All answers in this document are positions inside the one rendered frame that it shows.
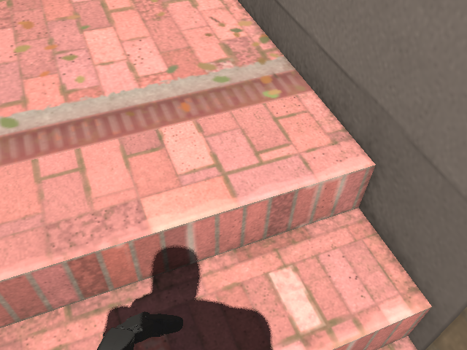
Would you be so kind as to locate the left robot hand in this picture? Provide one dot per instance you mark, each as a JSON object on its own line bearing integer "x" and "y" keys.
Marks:
{"x": 139, "y": 328}

